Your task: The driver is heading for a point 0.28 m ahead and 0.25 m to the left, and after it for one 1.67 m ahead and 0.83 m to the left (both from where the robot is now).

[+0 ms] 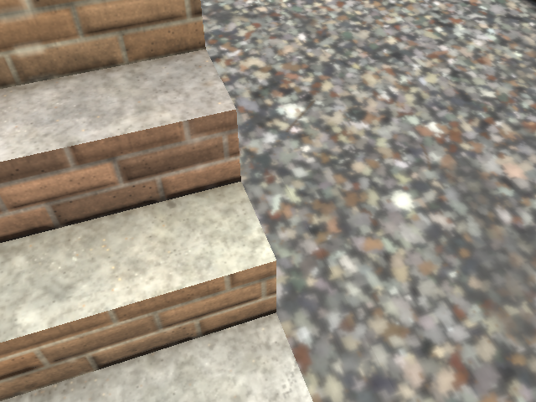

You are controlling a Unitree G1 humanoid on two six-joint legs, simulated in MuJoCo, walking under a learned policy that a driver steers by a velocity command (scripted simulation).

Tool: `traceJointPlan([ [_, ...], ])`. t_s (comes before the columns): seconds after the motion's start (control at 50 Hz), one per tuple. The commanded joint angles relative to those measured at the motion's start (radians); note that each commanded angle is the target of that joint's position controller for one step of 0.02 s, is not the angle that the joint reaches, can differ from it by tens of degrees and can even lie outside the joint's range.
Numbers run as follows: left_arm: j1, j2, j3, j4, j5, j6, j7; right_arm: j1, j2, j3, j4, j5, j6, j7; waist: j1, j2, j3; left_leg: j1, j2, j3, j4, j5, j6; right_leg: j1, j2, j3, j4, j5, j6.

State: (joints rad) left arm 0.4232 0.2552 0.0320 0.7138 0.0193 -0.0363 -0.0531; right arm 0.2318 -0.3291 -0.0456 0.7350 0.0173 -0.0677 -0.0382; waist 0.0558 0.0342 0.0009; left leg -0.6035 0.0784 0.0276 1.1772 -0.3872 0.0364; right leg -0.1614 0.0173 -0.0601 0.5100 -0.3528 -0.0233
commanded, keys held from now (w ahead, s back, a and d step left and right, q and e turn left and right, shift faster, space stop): w+q+shift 1.00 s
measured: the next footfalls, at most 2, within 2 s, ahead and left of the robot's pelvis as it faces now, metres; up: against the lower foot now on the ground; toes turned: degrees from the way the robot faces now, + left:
left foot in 0.16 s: +0.24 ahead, +0.03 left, +0.00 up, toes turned +9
right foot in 0.66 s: +0.57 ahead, -0.23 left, +0.00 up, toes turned +32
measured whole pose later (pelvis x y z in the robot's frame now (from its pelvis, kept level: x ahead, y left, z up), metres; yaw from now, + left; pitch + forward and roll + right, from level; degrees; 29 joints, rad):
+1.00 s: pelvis +0.46 -0.19 +0.01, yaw +53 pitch +1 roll -2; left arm 0.14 0.27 0.05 0.63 0.03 0.02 0.07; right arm 0.06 -0.27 -0.05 0.49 0.03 0.10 -0.02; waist 0.01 0.03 0.11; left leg -0.63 0.04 0.05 1.40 -0.48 -0.12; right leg -0.20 -0.08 -0.36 0.45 -0.25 -0.04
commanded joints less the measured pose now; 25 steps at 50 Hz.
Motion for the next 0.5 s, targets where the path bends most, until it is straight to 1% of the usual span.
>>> traceJointPlan([
  [0.02,-0.140,0.117,0.035,-0.105,0.017,-0.030,0.028,0.002,-0.061,-0.003,-0.060,-0.006,0.013,0.007,-0.059,-0.113,0.105,-0.046,0.044,-0.074,-0.181,0.146,-0.017,-0.048,-0.229,0.106,-0.339,0.249,-0.220],
  [0.04,-0.176,0.118,0.035,-0.117,0.019,-0.033,0.030,0.013,-0.061,-0.003,-0.064,-0.002,0.015,0.010,-0.075,-0.110,0.096,0.035,0.035,-0.043,-0.271,0.212,-0.013,-0.069,-0.193,0.027,-0.348,0.281,-0.202],
  [0.06,-0.225,0.128,0.036,-0.128,0.037,-0.027,0.029,0.128,-0.049,-0.004,-0.032,-0.005,0.032,0.009,-0.124,-0.154,0.014,0.181,0.005,0.042,-0.187,0.192,-0.018,-0.056,-0.187,-0.019,-0.310,0.400,-0.202],
  [0.08,-0.237,0.116,0.032,-0.135,0.040,-0.015,0.023,0.205,-0.065,-0.016,-0.007,0.001,0.044,0.004,-0.141,-0.147,-0.003,0.267,-0.002,0.064,-0.159,0.189,-0.007,-0.068,-0.171,-0.063,-0.237,0.568,-0.190],
  [0.1,-0.262,0.112,0.028,-0.152,0.043,0.004,0.020,0.293,-0.078,-0.029,0.014,0.004,0.052,-0.004,-0.179,-0.159,-0.041,0.360,-0.042,0.105,-0.099,0.132,0.015,-0.066,-0.180,-0.074,-0.134,0.852,-0.177],
  [0.12,-0.326,0.111,0.026,-0.180,0.041,0.019,0.017,0.408,-0.101,-0.051,0.039,0.006,0.061,-0.015,-0.241,-0.180,-0.059,0.433,-0.059,0.121,-0.128,0.104,0.046,-0.066,-0.179,-0.083,-0.003,1.088,-0.151],
  [0.14,-0.452,0.111,0.023,-0.221,0.019,0.026,0.007,0.602,-0.105,-0.070,0.084,0.003,0.059,-0.019,-0.361,-0.119,-0.080,0.606,-0.016,0.060,-0.380,0.326,0.097,-0.130,-0.152,-0.104,0.262,1.105,-0.102],
  [0.16,-0.592,0.079,0.006,-0.303,0.024,0.016,0.005,0.836,-0.095,-0.076,0.195,-0.022,0.055,-0.004,-0.462,0.071,-0.045,0.811,0.005,-0.023,-0.683,0.646,0.077,-0.323,-0.020,-0.101,0.730,0.555,-0.028],
  [0.18,-0.559,-0.056,-0.023,-0.354,0.007,0.008,-0.001,0.693,-0.041,-0.036,0.205,-0.053,0.047,0.032,-0.281,0.319,0.094,0.723,0.031,-0.342,-0.686,0.844,0.060,-0.585,0.163,0.019,1.196,-0.164,0.025],
  [0.2,-0.096,-0.083,-0.025,-0.290,-0.015,-0.006,-0.028,0.348,-0.069,-0.009,0.041,-0.061,0.033,0.035,0.022,0.382,-0.125,0.685,0.205,-0.903,-0.921,0.655,0.180,-0.571,0.134,0.272,1.307,-0.076,0.069],
  [0.22,-0.007,0.043,-0.006,-0.264,-0.032,0.002,-0.037,0.162,-0.117,-0.026,-0.088,-0.053,0.036,0.017,0.071,0.214,-0.069,0.549,0.292,-1.169,-1.081,-0.104,0.276,-0.622,0.118,0.291,1.352,0.025,0.097],
  [0.24,-0.124,0.108,0.010,-0.304,-0.035,0.008,-0.036,0.078,-0.137,-0.033,-0.129,-0.035,0.033,0.001,0.071,-0.022,0.103,0.361,0.286,-1.117,-1.081,-0.534,0.261,-0.689,0.084,0.277,1.354,0.098,0.090],
  [0.26,-0.208,0.091,0.010,-0.334,-0.006,0.027,-0.026,0.076,-0.131,-0.026,-0.121,-0.040,0.030,-0.007,0.072,-0.166,0.162,0.246,0.244,-0.970,-0.999,-0.529,0.228,-0.685,0.072,0.248,1.352,0.139,0.091],
  [0.28,-0.245,0.052,0.004,-0.350,0.007,0.040,-0.023,0.110,-0.131,-0.020,-0.119,-0.044,0.028,-0.011,0.056,-0.159,0.171,0.187,0.183,-0.800,-0.948,-0.416,0.218,-0.666,0.069,0.223,1.324,0.146,0.091],
  [0.3,-0.250,0.032,0.004,-0.359,0.008,0.052,-0.022,0.127,-0.132,-0.018,-0.123,-0.044,0.035,-0.021,0.046,-0.095,0.169,0.172,0.123,-0.650,-0.915,-0.294,0.198,-0.659,0.058,0.206,1.294,0.164,0.095],
  [0.32,-0.266,0.008,-0.004,-0.360,0.012,0.059,-0.019,0.164,-0.112,-0.009,-0.118,-0.044,0.044,-0.030,0.018,-0.032,0.157,0.178,0.068,-0.527,-0.889,-0.141,0.177,-0.654,0.046,0.172,1.276,0.176,0.100],
  [0.34,-0.294,-0.015,-0.014,-0.364,0.027,0.061,-0.013,0.200,-0.092,-0.001,-0.114,-0.053,0.054,-0.037,-0.012,0.014,0.134,0.201,0.032,-0.448,-0.861,0.095,0.168,-0.654,0.043,0.133,1.270,0.189,0.112],
  [0.36,-0.322,-0.028,-0.018,-0.373,0.041,0.064,-0.007,0.218,-0.084,-0.003,-0.115,-0.057,0.066,-0.046,-0.030,0.060,0.100,0.231,0.015,-0.401,-0.837,0.298,0.159,-0.647,0.040,0.102,1.234,0.172,0.125],
  [0.38,-0.354,-0.034,-0.019,-0.384,0.048,0.067,-0.001,0.234,-0.089,-0.009,-0.118,-0.056,0.079,-0.057,-0.049,0.086,0.066,0.280,0.010,-0.377,-0.822,0.421,0.148,-0.650,0.033,0.086,1.172,0.151,0.138],
  [0.4,-0.428,-0.051,-0.026,-0.412,0.053,0.068,0.009,0.245,-0.094,-0.018,-0.120,-0.052,0.092,-0.072,-0.080,0.118,0.050,0.338,0.009,-0.366,-0.821,0.523,0.141,-0.670,0.032,0.065,1.093,0.105,0.155],
  [0.42,-0.499,-0.069,-0.032,-0.442,0.056,0.065,0.013,0.259,-0.100,-0.029,-0.122,-0.049,0.106,-0.085,-0.104,0.143,0.028,0.400,0.022,-0.382,-0.822,0.585,0.136,-0.685,0.024,0.065,0.996,0.071,0.168],
  [0.44,-0.537,-0.079,-0.035,-0.459,0.052,0.062,0.016,0.269,-0.105,-0.041,-0.124,-0.041,0.121,-0.097,-0.119,0.160,0.001,0.465,0.038,-0.397,-0.821,0.614,0.126,-0.689,0.011,0.076,0.881,0.062,0.176],
  [0.46,-0.547,-0.082,-0.037,-0.462,0.040,0.055,0.018,0.259,-0.110,-0.052,-0.129,-0.033,0.134,-0.107,-0.125,0.185,-0.022,0.504,0.055,-0.414,-0.831,0.632,0.118,-0.665,0.003,0.086,0.768,0.099,0.181],
  [0.48,-0.552,-0.082,-0.036,-0.463,0.028,0.050,0.021,0.239,-0.131,-0.066,-0.141,-0.026,0.146,-0.118,-0.125,0.212,-0.034,0.540,0.088,-0.446,-0.853,0.659,0.113,-0.637,-0.002,0.089,0.671,0.127,0.187],
  [0.5,-0.540,-0.068,-0.033,-0.458,0.013,0.043,0.020,0.185,-0.155,-0.079,-0.164,-0.020,0.157,-0.126,-0.105,0.227,-0.041,0.538,0.110,-0.465,-0.862,0.664,0.098,-0.571,-0.010,0.092,0.568,0.144,0.184],
])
